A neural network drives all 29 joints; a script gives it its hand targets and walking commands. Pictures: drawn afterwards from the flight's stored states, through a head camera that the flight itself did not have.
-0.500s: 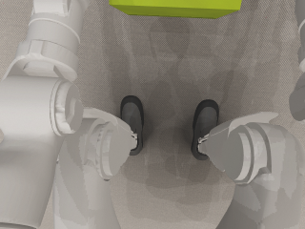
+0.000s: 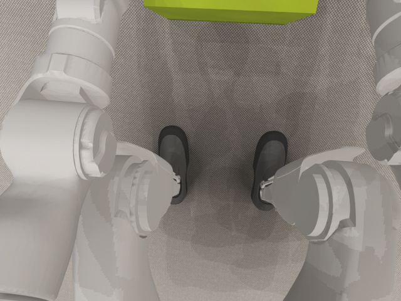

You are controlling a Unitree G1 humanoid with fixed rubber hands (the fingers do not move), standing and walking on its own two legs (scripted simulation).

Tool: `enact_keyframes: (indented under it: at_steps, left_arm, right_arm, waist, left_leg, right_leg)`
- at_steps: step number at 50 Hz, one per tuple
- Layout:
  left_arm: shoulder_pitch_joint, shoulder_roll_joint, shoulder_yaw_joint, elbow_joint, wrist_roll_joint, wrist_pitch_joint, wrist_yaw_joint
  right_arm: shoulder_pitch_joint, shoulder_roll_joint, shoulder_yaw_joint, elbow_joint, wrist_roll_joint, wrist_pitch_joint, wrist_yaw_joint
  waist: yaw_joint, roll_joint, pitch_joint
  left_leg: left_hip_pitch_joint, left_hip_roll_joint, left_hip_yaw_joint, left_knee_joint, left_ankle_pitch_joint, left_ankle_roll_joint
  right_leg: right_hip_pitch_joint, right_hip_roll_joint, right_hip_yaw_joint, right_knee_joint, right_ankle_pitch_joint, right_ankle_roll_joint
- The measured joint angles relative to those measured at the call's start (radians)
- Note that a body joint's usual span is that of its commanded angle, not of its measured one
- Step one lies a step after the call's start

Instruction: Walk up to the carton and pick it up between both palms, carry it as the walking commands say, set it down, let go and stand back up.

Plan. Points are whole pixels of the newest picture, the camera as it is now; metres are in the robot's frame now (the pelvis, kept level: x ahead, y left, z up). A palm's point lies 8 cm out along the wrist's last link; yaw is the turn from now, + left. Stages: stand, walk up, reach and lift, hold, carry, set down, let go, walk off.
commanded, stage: reach and lift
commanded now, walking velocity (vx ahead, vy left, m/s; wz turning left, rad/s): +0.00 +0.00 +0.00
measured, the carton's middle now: out of the picture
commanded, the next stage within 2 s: none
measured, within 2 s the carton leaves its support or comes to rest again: leaves its support in 0.88 s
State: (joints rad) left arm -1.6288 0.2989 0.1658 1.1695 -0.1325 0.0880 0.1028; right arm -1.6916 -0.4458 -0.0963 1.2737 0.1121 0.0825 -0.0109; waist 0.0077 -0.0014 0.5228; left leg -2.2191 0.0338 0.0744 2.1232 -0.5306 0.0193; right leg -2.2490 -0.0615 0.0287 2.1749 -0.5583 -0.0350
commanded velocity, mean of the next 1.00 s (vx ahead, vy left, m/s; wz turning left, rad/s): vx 0.00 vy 0.00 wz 0.00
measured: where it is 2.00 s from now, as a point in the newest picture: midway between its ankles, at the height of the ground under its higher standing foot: (219, 179)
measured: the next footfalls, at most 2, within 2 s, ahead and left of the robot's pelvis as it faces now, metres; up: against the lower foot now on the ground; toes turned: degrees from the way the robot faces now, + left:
none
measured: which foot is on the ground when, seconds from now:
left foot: down 0.00-1.00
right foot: down 0.00-1.00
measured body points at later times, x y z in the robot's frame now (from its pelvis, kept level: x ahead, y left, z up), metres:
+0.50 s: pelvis +0.00 +0.00 +0.00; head +0.40 -0.03 +0.19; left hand +0.57 +0.14 -0.21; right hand +0.58 -0.20 -0.22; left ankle +0.13 +0.11 -0.35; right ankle +0.11 -0.12 -0.35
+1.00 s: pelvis +0.00 +0.00 +0.00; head +0.38 -0.02 +0.21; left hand +0.59 +0.13 -0.18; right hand +0.59 -0.19 -0.18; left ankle +0.13 +0.11 -0.35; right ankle +0.11 -0.12 -0.35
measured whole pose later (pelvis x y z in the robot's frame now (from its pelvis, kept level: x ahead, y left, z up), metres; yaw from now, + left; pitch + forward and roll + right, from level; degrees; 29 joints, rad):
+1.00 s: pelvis +0.00 +0.00 +0.00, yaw -1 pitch +33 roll +3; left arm -1.61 0.31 0.12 1.02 -0.15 0.24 0.15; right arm -1.66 -0.44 -0.08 1.11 0.11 0.24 -0.05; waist 0.01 0.00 0.52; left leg -2.20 0.01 0.05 2.15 -0.54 0.01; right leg -2.22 -0.04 0.03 2.19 -0.56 -0.03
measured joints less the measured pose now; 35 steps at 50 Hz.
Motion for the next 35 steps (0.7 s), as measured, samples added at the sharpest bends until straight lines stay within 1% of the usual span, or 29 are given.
enact_keyframes:
  at_steps: [5,9,15,21,32,35]
  left_arm:
    - [0.000,-0.001,0.008,0.000,0.000,0.002,-0.005]
    - [0.000,-0.001,0.033,0.000,0.000,0.011,-0.024]
    - [0.011,0.005,0.061,-0.019,0.000,0.035,-0.052]
    - [0.020,0.013,0.062,-0.038,0.000,0.054,-0.066]
    - [0.022,0.017,0.062,-0.052,0.000,0.073,-0.071]
    - [0.023,0.017,0.047,-0.062,0.000,0.084,-0.060]
  right_arm:
    - [0.000,0.000,0.000,0.000,0.000,0.002,0.001]
    - [-0.001,0.000,0.000,-0.002,0.000,0.008,0.006]
    - [0.000,0.000,0.000,-0.016,0.000,0.033,0.024]
    - [0.004,0.000,0.000,-0.036,0.000,0.052,0.040]
    - [0.007,0.000,0.000,-0.053,0.000,0.071,0.044]
    - [0.013,0.003,0.000,-0.068,0.000,0.083,0.034]
  waist:
    - [0.000,0.000,0.000]
    - [0.000,0.000,0.000]
    - [0.000,0.000,0.001]
    - [0.000,0.000,0.001]
    - [0.000,0.000,0.001]
    - [0.000,0.000,0.000]
  left_leg:
    - [0.000,-0.006,-0.003,0.000,-0.001,0.000]
    - [0.000,-0.010,-0.007,0.003,-0.004,0.000]
    - [-0.001,-0.010,-0.009,0.013,-0.009,-0.001]
    - [-0.002,-0.010,-0.011,0.020,-0.012,-0.005]
    - [-0.002,-0.010,-0.012,0.021,-0.014,-0.006]
    - [-0.002,-0.011,-0.012,0.022,-0.014,-0.006]
  right_leg:
    - [0.002,0.002,0.000,0.000,-0.001,0.000]
    - [0.003,0.006,0.000,0.002,-0.003,0.000]
    - [-0.001,0.012,0.000,0.011,-0.005,0.000]
    - [-0.006,0.017,0.000,0.019,-0.005,0.000]
    - [-0.007,0.022,0.001,0.019,-0.005,-0.001]
    - [-0.006,0.022,0.002,0.019,-0.005,-0.001]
